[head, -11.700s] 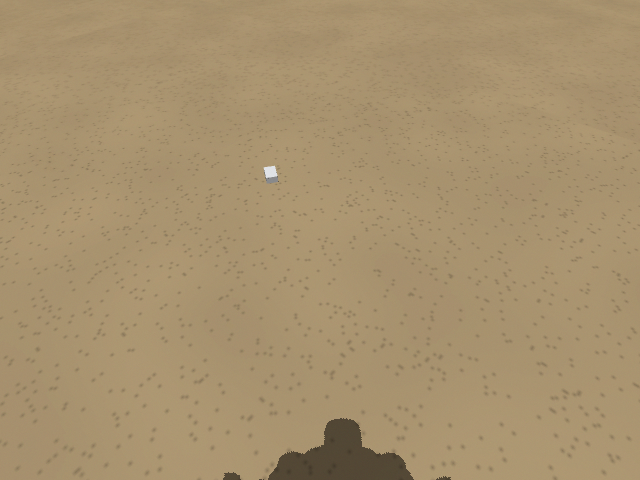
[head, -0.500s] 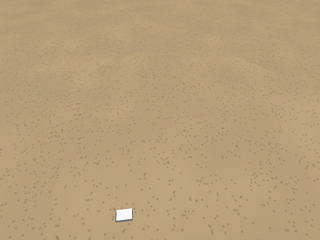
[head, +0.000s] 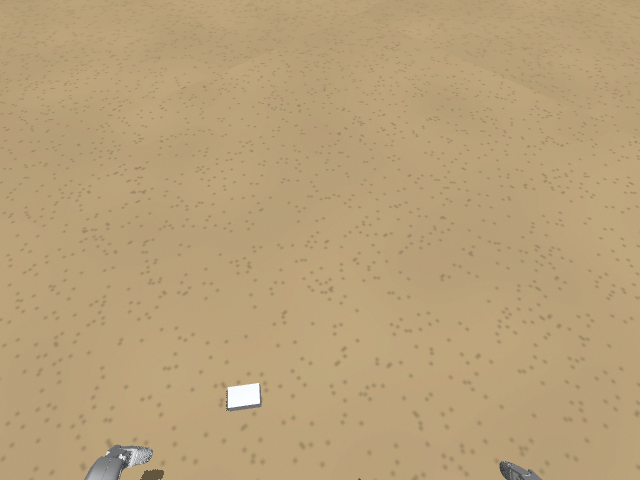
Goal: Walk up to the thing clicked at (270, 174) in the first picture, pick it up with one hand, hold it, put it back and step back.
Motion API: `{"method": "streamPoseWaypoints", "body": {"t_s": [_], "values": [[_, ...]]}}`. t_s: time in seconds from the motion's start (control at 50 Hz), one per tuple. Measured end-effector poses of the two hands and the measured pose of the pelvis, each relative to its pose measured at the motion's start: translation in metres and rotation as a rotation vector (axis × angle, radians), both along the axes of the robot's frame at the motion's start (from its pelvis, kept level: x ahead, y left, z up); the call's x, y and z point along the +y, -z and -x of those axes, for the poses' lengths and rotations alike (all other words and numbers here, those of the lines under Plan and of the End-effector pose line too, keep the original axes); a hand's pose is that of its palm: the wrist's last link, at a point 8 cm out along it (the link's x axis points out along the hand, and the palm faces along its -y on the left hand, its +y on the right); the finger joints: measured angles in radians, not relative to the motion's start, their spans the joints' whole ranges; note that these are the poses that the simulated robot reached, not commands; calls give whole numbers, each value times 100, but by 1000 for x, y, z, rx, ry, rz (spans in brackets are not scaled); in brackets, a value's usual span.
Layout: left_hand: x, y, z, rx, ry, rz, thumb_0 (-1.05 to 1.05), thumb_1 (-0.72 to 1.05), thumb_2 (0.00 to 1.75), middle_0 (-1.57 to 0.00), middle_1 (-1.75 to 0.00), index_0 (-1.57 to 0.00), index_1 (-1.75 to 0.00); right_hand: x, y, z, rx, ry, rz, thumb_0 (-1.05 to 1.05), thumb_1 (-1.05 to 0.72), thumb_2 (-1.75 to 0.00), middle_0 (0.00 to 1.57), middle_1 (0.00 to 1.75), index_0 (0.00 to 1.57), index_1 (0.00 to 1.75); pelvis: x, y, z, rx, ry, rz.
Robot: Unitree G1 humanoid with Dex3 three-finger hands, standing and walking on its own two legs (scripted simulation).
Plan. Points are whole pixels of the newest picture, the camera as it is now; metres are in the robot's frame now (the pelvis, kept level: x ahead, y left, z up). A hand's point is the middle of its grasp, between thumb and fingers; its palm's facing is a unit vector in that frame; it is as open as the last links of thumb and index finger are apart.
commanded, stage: rise first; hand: left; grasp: from above
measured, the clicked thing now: (244, 397) +0.45 +0.24 -0.73
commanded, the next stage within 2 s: none
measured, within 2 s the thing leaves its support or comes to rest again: neither
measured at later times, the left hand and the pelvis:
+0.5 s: hand out of the picture +0.13 +0.26 -0.20, palm faces -0.20 -0.85 -0.49, open 13.7 cm; pelvis +0.00 +0.01 -0.07, yaw +0 degrees
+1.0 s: hand (175, 475) +0.21 +0.28 -0.36, palm faces -0.43 -0.51 -0.75, open 13.7 cm; pelvis -0.05 +0.00 -0.21, yaw -1 degrees
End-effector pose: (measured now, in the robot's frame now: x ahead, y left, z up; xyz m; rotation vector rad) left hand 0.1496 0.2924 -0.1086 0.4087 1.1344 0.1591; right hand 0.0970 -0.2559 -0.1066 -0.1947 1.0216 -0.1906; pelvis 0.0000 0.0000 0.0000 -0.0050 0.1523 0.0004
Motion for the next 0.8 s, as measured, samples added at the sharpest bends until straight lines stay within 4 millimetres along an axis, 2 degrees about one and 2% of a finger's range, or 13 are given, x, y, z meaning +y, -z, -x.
{"method": "streamPoseWaypoints", "body": {"t_s": [0.12,0.24,0.44,0.64,0.72,0.8], "values": [[4,18,6,7,15,-26,0,-28,90,-20,-92,-19,-93,3,11,-21,-64,-33,17,1,-89,-89,21,30,21,30,4,20,-2,53,-2,5],[5,32,9,-8,56,-53,0,-42,92,-19,-93,-18,-95,5,23,-42,-115,-58,39,1,-89,-89,21,30,21,30,6,39,-3,97,-7,15],[4,48,15,8,115,-92,0,-46,90,-21,-93,-19,-95,17,35,-66,-197,-97,44,1,-92,-90,21,30,21,30,9,63,-2,159,-11,33],[5,65,20,0,166,-132,0,-48,90,-20,-95,-19,-96,26,57,-69,-229,-122,35,1,-94,-90,21,30,21,30,10,87,6,209,-13,44],[9,83,16,8,224,-173,0,-50,91,-20,-95,-19,-96,26,72,-68,-235,-143,36,1,-94,-90,21,30,21,30,10,102,13,238,-14,44],[14,113,2,-2,311,-238,0,-52,93,-18,-96,-17,-97,21,99,-65,-233,-162,42,1,-93,-90,21,30,21,30,8,126,22,284,-11,40]]}}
